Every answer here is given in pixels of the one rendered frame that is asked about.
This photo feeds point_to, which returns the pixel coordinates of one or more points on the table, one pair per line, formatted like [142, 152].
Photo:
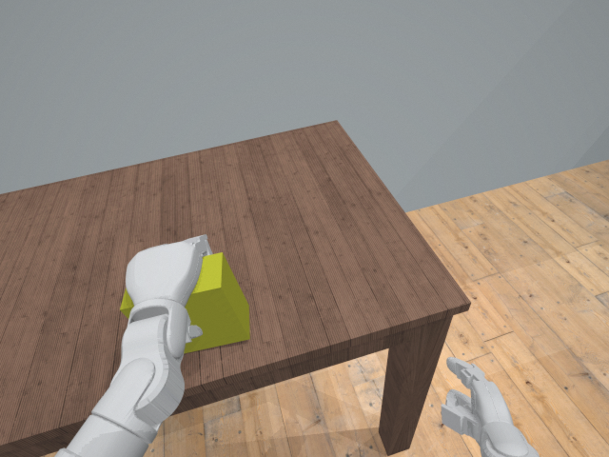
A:
[331, 266]

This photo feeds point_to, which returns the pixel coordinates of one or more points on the robot right forearm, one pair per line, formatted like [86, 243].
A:
[500, 439]

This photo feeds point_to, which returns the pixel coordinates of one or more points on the sponge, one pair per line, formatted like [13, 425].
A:
[217, 305]

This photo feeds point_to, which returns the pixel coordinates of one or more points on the robot left forearm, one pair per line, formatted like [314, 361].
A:
[146, 389]

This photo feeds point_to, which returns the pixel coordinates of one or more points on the robot left hand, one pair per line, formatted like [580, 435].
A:
[168, 271]

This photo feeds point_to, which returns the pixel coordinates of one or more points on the robot right hand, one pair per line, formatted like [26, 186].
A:
[467, 415]

